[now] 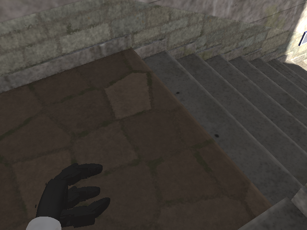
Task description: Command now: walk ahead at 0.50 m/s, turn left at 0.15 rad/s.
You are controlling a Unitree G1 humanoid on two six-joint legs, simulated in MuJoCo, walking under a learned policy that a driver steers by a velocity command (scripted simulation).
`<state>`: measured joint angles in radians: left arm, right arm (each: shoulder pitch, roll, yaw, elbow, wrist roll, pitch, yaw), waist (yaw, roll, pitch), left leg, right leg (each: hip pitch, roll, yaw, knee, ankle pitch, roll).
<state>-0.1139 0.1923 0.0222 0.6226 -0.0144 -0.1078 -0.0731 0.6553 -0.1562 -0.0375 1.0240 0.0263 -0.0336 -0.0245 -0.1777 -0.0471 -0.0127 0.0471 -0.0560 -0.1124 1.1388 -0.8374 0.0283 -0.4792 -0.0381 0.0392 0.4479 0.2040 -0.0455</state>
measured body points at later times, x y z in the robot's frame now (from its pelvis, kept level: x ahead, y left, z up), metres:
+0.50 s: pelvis +0.27 +0.00 -0.06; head +0.28 +0.00 +0.39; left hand +0.18 +0.24 -0.20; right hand +0.52 -0.19 -0.14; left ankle +0.42 +0.19 -0.75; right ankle +0.13 -0.11 -0.74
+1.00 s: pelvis +0.57 +0.10 -0.16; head +0.59 +0.11 +0.29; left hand +0.65 +0.42 -0.24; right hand +0.75 -0.11 -0.29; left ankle +0.45 +0.18 -0.89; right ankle +0.77 +0.05 -0.87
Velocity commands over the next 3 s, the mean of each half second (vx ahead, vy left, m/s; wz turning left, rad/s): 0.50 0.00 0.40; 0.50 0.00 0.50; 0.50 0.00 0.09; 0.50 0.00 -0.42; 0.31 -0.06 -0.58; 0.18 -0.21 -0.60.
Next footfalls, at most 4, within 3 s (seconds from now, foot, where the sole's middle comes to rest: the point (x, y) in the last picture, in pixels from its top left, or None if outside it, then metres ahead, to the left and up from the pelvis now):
0.64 left None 0.49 0.19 -0.93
1.04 right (118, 187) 0.80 0.08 -0.93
1.58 left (51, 177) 0.93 0.43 -0.93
2.10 right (82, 124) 1.27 0.26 -0.93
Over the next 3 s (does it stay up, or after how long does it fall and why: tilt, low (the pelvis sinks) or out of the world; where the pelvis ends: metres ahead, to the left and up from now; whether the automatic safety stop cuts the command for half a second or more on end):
stays up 1.21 0.20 -0.17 its command is cut before an obstacle after 2.1 s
